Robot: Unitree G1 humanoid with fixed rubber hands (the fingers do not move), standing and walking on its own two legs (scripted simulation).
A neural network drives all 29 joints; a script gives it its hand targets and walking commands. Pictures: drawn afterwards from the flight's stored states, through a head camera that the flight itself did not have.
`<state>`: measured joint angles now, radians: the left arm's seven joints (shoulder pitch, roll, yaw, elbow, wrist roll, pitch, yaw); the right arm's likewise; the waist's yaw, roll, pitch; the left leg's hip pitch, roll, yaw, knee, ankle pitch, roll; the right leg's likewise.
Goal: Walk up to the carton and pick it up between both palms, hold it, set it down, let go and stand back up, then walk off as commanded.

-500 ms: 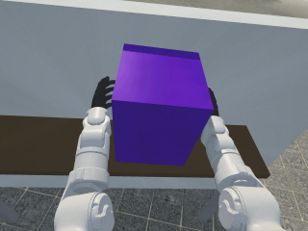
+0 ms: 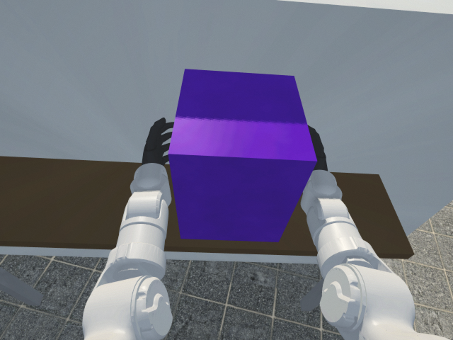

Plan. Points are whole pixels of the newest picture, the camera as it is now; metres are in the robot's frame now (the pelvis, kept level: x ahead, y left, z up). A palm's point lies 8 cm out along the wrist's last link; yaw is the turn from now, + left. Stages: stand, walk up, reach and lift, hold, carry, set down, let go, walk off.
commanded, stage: set down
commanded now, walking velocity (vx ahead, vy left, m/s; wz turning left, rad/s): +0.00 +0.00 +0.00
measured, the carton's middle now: (234, 161) +0.44 +0.05 +0.07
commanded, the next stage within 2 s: none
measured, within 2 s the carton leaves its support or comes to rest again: rests again in 0.36 s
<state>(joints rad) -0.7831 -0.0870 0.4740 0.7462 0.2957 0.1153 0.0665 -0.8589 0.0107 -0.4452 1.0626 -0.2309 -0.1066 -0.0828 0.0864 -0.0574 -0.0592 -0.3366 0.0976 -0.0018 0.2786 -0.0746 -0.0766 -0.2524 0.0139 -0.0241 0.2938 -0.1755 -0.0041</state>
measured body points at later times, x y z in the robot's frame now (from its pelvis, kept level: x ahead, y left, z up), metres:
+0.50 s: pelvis +0.00 +0.00 -0.01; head +0.09 +0.00 +0.43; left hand +0.42 +0.18 +0.04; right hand +0.47 -0.11 +0.04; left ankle +0.03 +0.17 -0.75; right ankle -0.03 -0.11 -0.75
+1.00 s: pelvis -0.01 +0.01 -0.01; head +0.09 +0.02 +0.43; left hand +0.42 +0.19 +0.03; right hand +0.46 -0.10 +0.04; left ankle +0.03 +0.17 -0.75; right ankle -0.03 -0.11 -0.75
